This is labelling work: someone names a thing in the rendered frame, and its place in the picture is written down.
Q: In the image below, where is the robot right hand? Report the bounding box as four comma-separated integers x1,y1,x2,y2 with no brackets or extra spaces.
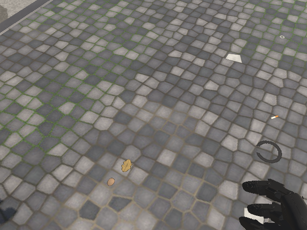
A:
239,178,307,230

